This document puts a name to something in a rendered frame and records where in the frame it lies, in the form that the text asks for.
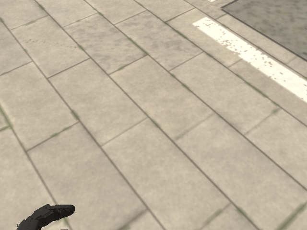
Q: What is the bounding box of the robot left hand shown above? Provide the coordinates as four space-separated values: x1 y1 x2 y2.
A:
16 204 75 230

